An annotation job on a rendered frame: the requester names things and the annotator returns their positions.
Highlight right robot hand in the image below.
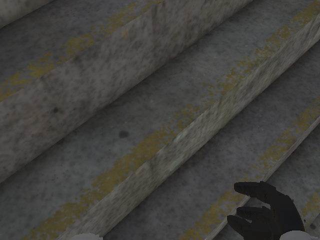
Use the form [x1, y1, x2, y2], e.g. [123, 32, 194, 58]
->
[227, 181, 306, 240]

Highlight robot right forearm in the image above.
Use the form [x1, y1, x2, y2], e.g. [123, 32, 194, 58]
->
[279, 230, 312, 240]

